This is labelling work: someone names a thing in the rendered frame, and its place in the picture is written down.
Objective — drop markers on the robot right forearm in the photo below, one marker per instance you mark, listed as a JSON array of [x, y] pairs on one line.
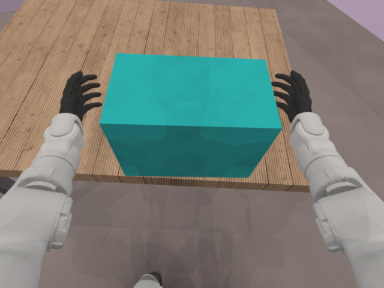
[[323, 167]]

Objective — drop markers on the robot left foot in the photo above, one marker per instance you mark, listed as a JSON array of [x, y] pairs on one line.
[[157, 277]]

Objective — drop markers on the robot right hand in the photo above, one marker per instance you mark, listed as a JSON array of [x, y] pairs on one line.
[[298, 100]]

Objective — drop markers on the left robot upper arm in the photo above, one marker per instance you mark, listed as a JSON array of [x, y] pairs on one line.
[[32, 222]]

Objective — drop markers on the carton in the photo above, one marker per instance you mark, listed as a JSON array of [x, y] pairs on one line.
[[189, 116]]

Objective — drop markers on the robot left forearm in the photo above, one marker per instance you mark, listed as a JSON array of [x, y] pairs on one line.
[[55, 166]]

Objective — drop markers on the robot left hand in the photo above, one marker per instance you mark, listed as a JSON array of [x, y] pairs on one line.
[[73, 99]]

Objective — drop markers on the right robot upper arm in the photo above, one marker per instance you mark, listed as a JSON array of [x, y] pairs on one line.
[[352, 222]]

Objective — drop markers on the table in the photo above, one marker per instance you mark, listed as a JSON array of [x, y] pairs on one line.
[[46, 41]]

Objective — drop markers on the robot left shin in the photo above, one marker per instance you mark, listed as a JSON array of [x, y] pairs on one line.
[[148, 277]]

